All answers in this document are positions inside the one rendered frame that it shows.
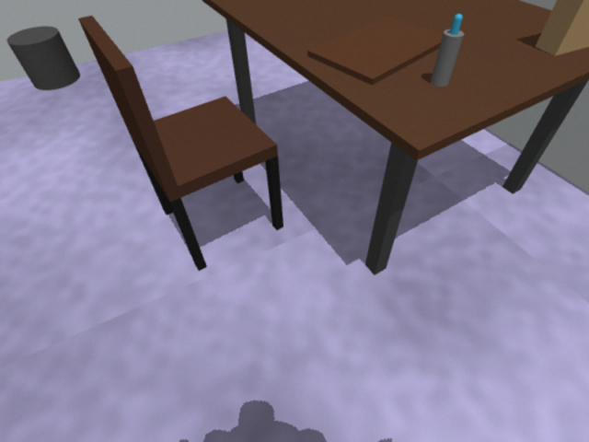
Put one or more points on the table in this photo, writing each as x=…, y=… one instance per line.
x=498, y=72

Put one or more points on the chair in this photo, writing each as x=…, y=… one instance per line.
x=188, y=150

